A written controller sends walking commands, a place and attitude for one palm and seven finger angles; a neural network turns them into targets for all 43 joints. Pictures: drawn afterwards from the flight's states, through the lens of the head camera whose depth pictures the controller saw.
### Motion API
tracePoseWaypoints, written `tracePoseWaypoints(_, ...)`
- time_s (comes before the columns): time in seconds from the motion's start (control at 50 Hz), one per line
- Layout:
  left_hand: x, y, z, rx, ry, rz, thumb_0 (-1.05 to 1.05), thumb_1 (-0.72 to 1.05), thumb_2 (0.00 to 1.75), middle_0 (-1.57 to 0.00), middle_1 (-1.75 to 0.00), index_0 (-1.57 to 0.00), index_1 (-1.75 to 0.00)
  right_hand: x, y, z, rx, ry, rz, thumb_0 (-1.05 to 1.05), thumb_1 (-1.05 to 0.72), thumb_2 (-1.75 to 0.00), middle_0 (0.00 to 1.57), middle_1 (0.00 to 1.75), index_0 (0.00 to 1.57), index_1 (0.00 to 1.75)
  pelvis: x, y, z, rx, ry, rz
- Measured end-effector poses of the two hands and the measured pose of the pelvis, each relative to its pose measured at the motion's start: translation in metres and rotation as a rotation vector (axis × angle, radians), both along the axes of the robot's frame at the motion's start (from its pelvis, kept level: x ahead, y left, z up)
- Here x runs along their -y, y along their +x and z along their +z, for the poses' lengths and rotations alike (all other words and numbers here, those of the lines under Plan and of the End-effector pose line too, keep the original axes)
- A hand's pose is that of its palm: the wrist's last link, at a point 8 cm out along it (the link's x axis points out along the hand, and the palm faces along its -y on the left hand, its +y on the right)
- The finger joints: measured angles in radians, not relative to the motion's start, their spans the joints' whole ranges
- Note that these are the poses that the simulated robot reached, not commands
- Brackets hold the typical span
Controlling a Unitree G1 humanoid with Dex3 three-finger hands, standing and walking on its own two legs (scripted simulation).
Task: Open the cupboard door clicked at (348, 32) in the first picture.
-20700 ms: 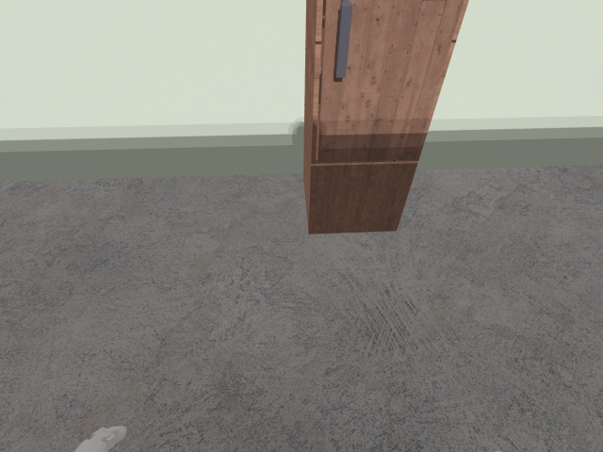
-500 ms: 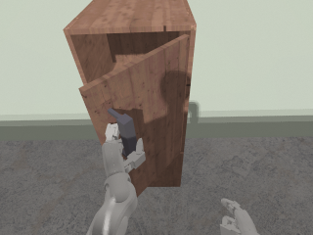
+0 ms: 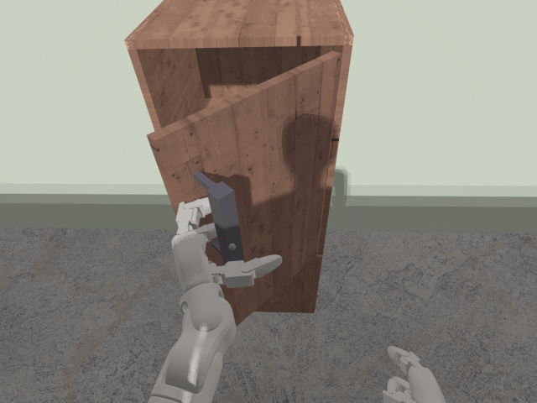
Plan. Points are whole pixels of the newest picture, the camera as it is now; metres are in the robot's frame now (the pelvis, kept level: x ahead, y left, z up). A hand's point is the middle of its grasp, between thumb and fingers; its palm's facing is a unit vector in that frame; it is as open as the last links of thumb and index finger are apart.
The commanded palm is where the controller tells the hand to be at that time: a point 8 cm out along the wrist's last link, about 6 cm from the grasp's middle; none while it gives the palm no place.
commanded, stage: open thumb and fingers to let go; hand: left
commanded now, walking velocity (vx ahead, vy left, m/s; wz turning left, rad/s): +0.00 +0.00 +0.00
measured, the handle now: (219, 224) +0.36 +0.10 +0.10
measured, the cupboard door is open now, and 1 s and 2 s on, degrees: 46 49 49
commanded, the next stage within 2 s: slide the hand sideways off the handle in 0.30 s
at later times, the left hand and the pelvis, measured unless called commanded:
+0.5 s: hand (238, 257) +0.29 +0.06 +0.10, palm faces +0.13 -0.99 -0.04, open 16.2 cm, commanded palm +0.26 +0.10 +0.10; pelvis -0.02 +0.03 -0.01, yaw -1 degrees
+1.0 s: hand (230, 285) +0.25 +0.07 +0.10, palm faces -0.05 -1.00 +0.00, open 16.3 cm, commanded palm +0.21 +0.13 +0.10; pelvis -0.02 +0.03 +0.00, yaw -3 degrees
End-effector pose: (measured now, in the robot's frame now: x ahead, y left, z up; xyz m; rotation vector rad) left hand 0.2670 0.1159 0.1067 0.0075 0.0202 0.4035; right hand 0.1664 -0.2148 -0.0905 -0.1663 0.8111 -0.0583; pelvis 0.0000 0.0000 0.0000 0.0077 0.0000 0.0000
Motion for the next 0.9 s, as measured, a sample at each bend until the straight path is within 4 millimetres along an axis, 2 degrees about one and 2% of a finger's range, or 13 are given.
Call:
tracePoseWaypoints(0.16,-0.003,0.001,-0.002,0.003,0.015,-0.044,0.0,-0.45,0.32,-0.26,-0.97,-0.26,-0.98,-0.018,-0.002,0.004,0.017,-0.001,0.004,0.01,-0.9,-0.9,0.2,0.3,0.2,0.3,-0.017,-0.006,-0.001,-0.001,-0.01,-0.006)
tracePoseWaypoints(0.34,0.001,0.004,-0.001,-0.007,0.021,-0.092,-0.01,-0.49,0.3,-0.21,-0.59,-0.21,-0.59,-0.043,-0.009,0.001,0.007,0.03,0.018,0.01,-0.9,-0.89,0.2,0.3,0.2,0.3,-0.031,-0.014,-0.004,-0.004,-0.015,-0.019)
tracePoseWaypoints(0.44,0.006,0.004,-0.001,-0.01,0.04,-0.129,-0.01,-0.5,0.3,-0.2,-0.43,-0.19,-0.44,-0.052,-0.015,-0.002,-0.004,0.047,0.028,0.01,-0.9,-0.89,0.2,0.3,0.2,0.3,-0.035,-0.019,-0.006,0.0,-0.015,-0.02)
tracePoseWaypoints(0.6,0.0,-0.01,-0.005,0.058,0.056,-0.527,-0.01,-0.5,0.3,-0.16,-0.33,-0.09,-0.33,-0.045,-0.038,-0.003,0.005,0.024,-0.009,0.01,-0.9,-0.89,0.2,0.3,0.2,0.3,-0.038,-0.028,-0.006,0.017,-0.014,-0.017)
tracePoseWaypoints(0.72,0.004,-0.013,-0.004,0.048,-0.049,-0.491,-0.01,-0.5,0.3,-0.14,-0.31,-0.11,-0.31,-0.038,-0.048,0.0,0.032,0.026,-0.037,0.01,-0.9,-0.89,0.2,0.3,0.2,0.3,-0.038,-0.032,-0.004,0.027,-0.008,-0.034)
tracePoseWaypoints(0.9,0.004,-0.031,-0.001,0.075,-0.003,-0.471,-0.01,-0.5,0.3,-0.13,-0.3,-0.14,-0.3,-0.029,-0.042,0.013,0.07,0.027,-0.032,0.01,-0.9,-0.9,0.2,0.3,0.2,0.3,-0.03,-0.027,-0.001,0.034,-0.006,-0.052)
